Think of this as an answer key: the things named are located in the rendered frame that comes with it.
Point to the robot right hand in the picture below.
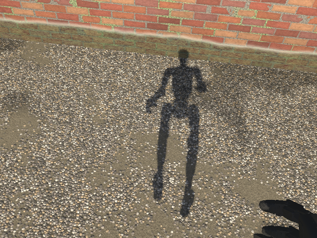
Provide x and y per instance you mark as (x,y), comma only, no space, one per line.
(293,211)

